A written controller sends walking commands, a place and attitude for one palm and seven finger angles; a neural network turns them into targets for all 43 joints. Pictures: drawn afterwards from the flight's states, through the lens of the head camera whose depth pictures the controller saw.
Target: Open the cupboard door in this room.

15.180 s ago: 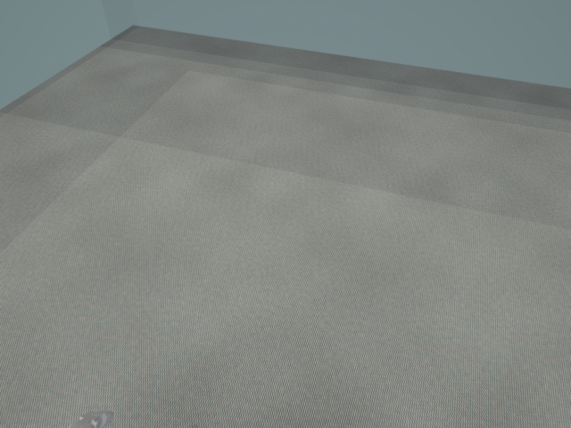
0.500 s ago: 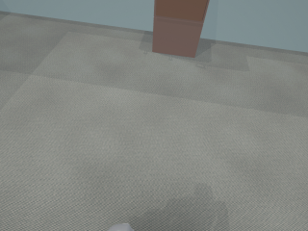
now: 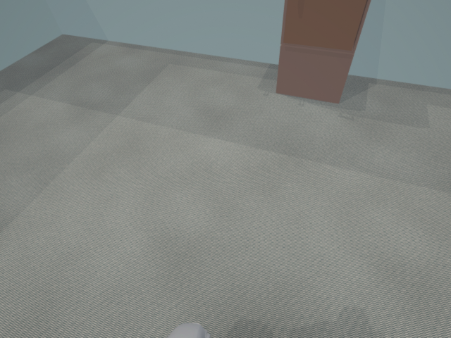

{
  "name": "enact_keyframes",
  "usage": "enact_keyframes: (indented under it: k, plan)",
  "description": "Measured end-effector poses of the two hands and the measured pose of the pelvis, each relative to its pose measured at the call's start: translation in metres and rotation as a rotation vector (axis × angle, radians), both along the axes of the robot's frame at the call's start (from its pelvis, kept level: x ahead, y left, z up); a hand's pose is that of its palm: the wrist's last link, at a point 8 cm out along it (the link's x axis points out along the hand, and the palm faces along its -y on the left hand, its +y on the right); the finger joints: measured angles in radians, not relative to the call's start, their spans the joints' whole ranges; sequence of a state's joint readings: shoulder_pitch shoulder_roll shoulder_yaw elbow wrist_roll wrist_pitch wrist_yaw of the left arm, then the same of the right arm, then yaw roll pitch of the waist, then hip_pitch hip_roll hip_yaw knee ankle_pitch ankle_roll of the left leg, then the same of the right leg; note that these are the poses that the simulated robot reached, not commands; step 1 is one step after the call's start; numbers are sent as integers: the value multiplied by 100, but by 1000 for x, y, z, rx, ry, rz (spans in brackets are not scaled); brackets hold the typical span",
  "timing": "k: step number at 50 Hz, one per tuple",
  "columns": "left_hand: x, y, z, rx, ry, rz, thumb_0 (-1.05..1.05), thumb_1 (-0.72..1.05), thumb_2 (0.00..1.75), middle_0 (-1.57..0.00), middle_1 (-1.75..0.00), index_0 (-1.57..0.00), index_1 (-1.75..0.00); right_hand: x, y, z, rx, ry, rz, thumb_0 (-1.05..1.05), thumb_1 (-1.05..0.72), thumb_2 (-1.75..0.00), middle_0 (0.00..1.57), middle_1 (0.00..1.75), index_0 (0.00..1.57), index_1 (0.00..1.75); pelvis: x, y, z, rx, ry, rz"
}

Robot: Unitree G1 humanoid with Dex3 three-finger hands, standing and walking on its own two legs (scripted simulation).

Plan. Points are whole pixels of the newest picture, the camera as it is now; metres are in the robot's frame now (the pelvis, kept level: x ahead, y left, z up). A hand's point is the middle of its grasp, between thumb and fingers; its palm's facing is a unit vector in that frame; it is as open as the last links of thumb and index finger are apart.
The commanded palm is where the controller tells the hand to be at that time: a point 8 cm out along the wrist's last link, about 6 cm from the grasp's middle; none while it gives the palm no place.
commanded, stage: stand and wait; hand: left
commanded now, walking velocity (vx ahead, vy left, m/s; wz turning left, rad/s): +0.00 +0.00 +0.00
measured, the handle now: out of the picture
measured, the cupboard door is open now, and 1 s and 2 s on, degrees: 0 0 0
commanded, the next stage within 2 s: turn or walk to find it in 0.34 s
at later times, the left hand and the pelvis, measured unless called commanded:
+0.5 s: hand out of the picture -0.05 +0.21 -0.18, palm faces +0.10 -0.98 -0.18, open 7.3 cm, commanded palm none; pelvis -0.02 +0.03 +0.00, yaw +2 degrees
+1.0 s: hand out of the picture -0.02 +0.27 -0.18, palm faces +0.23 -0.95 -0.21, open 7.3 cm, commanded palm none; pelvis -0.05 +0.05 -0.01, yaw +13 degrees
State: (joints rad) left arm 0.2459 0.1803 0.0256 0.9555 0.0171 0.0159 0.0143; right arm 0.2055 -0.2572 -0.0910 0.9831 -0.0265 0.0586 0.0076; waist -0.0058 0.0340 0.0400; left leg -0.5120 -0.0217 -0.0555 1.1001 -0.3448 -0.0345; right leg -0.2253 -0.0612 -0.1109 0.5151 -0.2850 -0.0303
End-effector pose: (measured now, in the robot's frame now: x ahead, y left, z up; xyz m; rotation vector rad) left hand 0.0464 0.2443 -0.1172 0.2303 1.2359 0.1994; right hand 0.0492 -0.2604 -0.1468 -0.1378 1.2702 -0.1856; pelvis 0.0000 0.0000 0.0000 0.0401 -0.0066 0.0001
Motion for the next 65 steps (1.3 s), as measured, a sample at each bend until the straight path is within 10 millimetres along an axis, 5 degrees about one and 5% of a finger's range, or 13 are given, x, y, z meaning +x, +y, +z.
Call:
enact_keyframes:
  k: [7,13,18,39,45,53,65]
  plan:
    - [-50,-13,-11,-55,95,60,0,91,90,-20,-30,-20,-30,5,9,3,-9,43,60,0,-91,-89,20,30,20,30,-4,0,2,-5,16,21]
    - [-92,-5,-33,-107,190,128,0,90,90,-20,-30,-21,-30,14,38,4,-29,16,115,0,-91,-89,20,30,20,30,-12,15,-5,-43,14,37]
    - [-108,4,-36,-126,231,132,0,91,90,-20,-30,-20,-30,12,61,12,-21,-12,117,0,-92,-89,20,30,20,30,-15,23,-1,-43,-15,25]
    - [-78,47,-32,-48,50,158,0,91,90,-20,-30,-20,-30,-35,59,-2,-30,99,145,0,-91,-89,20,30,20,30,-40,37,-11,-55,8,138]
    - [-82,66,-46,-70,15,201,0,91,90,-20,-30,-20,-30,-27,69,1,-70,69,202,0,-91,-89,20,30,20,30,-49,53,-20,-56,-1,196]
    - [-76,71,-23,-67,-14,230,1,91,90,-20,-30,-20,-30,-14,81,18,-57,50,255,0,-91,-89,20,30,21,30,-49,53,0,-63,28,254]
    - [-75,33,-7,12,-102,301,0,91,90,-20,-30,-20,-30,26,50,-9,8,33,340,0,-91,-89,21,30,21,30,-43,9,-10,-28,25,362]
